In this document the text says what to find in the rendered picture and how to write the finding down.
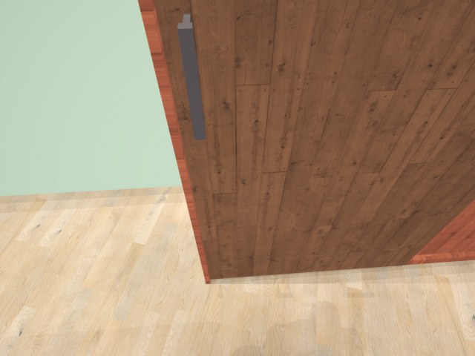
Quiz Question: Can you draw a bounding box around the handle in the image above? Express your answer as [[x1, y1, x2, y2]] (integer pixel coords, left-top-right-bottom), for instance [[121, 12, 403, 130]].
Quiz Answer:
[[177, 13, 206, 140]]

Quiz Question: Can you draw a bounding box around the wardrobe door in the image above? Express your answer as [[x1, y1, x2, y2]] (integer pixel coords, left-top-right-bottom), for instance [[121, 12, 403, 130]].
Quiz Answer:
[[416, 200, 475, 255], [154, 0, 475, 280]]

